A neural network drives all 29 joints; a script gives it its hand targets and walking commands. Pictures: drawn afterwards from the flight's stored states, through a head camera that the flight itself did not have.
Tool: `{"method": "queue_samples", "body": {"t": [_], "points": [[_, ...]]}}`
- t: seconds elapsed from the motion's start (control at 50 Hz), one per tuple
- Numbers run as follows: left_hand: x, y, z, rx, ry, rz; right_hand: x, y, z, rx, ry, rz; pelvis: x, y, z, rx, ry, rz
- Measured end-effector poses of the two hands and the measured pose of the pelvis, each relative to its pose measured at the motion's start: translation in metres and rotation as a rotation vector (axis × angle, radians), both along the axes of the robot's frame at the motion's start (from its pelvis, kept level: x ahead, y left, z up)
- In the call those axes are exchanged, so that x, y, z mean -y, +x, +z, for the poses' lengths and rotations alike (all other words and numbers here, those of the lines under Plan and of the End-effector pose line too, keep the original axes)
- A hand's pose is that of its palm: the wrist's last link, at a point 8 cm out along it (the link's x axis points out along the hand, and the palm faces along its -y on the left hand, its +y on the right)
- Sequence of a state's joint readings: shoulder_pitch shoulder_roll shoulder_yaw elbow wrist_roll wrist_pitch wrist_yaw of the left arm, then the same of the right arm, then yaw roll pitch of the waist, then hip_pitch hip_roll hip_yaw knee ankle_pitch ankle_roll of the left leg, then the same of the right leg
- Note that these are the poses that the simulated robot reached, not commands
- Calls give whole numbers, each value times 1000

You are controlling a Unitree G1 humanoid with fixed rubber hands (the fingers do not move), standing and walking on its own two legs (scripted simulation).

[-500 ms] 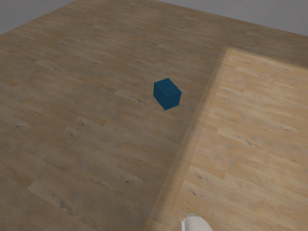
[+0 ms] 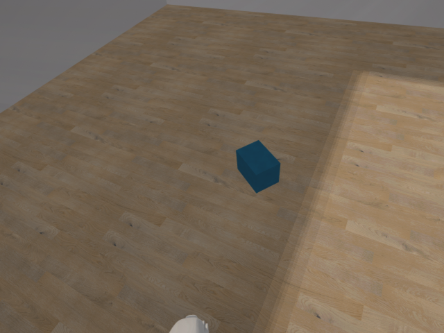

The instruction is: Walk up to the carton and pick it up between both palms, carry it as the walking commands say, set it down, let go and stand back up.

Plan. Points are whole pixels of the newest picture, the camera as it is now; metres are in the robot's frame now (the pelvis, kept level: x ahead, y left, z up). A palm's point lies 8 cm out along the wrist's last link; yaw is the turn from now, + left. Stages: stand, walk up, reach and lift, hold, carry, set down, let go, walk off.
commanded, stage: walk up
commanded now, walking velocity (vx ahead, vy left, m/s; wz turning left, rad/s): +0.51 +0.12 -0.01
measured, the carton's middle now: (257, 166) +1.08 -0.04 -0.70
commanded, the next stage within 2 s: none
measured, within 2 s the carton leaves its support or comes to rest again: neither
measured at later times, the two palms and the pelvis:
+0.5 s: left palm (122, 255) +0.32 +0.31 -0.15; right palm (349, 307) +0.21 -0.19 -0.11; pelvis +0.25 +0.06 +0.00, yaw -1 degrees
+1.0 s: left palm (161, 197) +0.47 +0.23 -0.11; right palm (346, 180) +0.55 -0.27 -0.15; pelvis +0.48 -0.03 +0.00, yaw +0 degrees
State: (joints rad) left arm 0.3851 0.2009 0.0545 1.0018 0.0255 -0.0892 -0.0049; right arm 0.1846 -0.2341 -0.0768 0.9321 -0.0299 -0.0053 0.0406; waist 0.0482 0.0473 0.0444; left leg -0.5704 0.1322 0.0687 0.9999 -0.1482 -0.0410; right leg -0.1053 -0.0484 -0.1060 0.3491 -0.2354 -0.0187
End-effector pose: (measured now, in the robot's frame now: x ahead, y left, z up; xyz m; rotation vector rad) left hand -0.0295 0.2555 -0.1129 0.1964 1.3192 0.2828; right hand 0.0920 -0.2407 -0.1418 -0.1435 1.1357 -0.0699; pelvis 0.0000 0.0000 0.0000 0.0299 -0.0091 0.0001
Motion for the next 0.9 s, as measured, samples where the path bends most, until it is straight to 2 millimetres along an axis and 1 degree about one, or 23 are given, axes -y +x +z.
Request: {"method": "queue_samples", "body": {"t": [0.06,0.12,0.18,0.22,0.24,0.26,0.28,0.3,0.36,0.42,0.48,0.52,0.58,0.62,0.66,0.7,0.74,0.76,0.78,0.8,0.82,0.86,0.9], "points": [[3,-6,-3,-70,-22,52,-13,58,7,53,7,39,-7,29,0,4,-4,3],[2,1,-9,-127,-50,92,-32,116,13,105,13,75,-17,61,-3,1,-11,5],[-4,19,-22,-184,-85,115,-54,175,17,164,4,104,-32,97,-11,-8,-22,3],[-13,37,-35,-220,-107,118,-64,210,17,205,-23,108,-43,124,-20,-13,-33,-10],[-20,49,-44,-235,-116,111,-66,223,14,223,-46,101,-50,137,-27,-14,-39,-18],[-27,65,-50,-237,-120,97,-67,229,12,220,-67,92,-55,147,-31,-15,-34,-19],[-35,86,-54,-223,-120,79,-66,228,11,199,-86,77,-59,156,-31,-15,-34,-23],[-42,110,-56,-196,-118,59,-63,222,11,162,-104,59,-61,165,-29,-15,-38,-27],[-59,192,-52,-82,-114,-12,-52,187,15,18,-143,-13,-64,192,-16,-10,-52,-31],[-64,268,-44,15,-119,-83,-48,153,22,-100,-154,-87,-65,218,-7,-6,-60,-26],[-59,333,-37,84,-131,-139,-49,127,26,-197,-147,-145,-62,243,-1,-2,-66,-20],[-49,372,-32,123,-144,-170,-51,116,28,-253,-135,-175,-58,260,1,0,-68,-17],[-27,429,-26,180,-171,-212,-51,112,29,-319,-114,-207,-48,287,2,0,-66,-15],[-10,465,-23,216,-186,-238,-48,117,28,-348,-101,-222,-39,305,1,-2,-62,-14],[8,501,-20,250,-188,-264,-41,129,23,-368,-87,-232,-28,326,-2,-8,-53,-16],[25,535,-18,277,-173,-289,-31,145,14,-388,-68,-236,-16,348,-7,-18,-41,-19],[37,566,-20,305,-139,-299,-18,167,-1,-406,-48,-227,-2,373,-17,-27,-26,-14],[40,578,-23,318,-113,-294,-10,180,-10,-412,-40,-213,6,385,-24,-31,-18,-8],[42,583,-24,315,-92,-284,-3,198,-17,-405,-34,-197,11,393,-27,-33,-21,-10],[42,582,-24,301,-76,-269,4,220,-21,-384,-32,-179,15,401,-26,-34,-20,-8],[40,578,-21,278,-62,-248,11,244,-22,-353,-32,-161,18,410,-24,-33,-17,-4],[33,562,-14,223,-32,-192,23,296,-22,-280,-31,-123,22,427,-17,-26,-9,0],[27,544,-8,165,-8,-133,30,347,-19,-216,-28,-84,25,444,-10,-17,-3,1]]}}
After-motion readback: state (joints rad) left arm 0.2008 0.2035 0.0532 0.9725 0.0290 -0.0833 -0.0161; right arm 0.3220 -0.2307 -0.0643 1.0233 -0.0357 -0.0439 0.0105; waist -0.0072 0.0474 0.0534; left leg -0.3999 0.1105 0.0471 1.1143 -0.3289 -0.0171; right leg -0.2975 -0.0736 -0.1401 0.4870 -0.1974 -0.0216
